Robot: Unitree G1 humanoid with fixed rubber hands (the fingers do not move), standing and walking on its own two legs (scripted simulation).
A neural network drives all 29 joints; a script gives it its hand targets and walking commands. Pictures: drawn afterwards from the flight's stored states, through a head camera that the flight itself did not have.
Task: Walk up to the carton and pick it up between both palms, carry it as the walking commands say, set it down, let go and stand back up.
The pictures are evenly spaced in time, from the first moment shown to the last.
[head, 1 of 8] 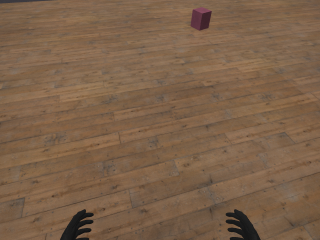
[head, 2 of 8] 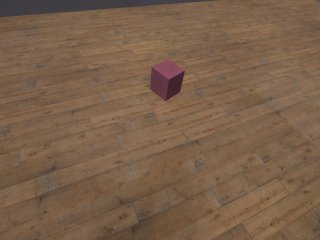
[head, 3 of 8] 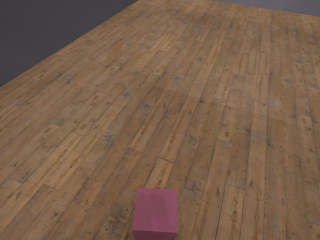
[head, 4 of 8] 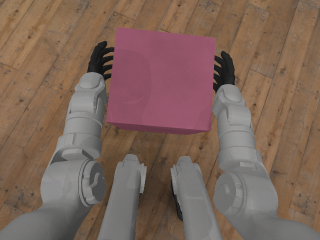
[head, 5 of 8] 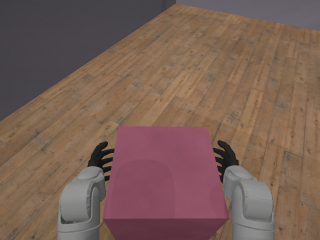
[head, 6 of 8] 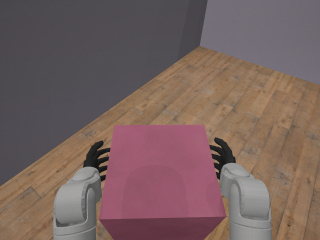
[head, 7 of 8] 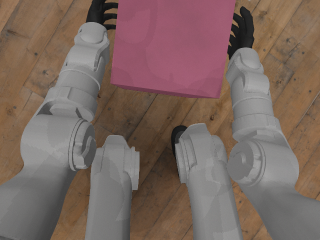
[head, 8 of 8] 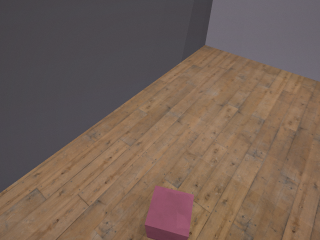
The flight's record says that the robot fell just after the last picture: no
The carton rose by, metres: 0.68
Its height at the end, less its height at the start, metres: +0.00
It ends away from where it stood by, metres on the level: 2.36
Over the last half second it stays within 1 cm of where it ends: yes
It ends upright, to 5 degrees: yes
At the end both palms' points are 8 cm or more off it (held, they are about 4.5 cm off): yes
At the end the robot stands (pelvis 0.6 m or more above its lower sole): yes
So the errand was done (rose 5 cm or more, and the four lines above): yes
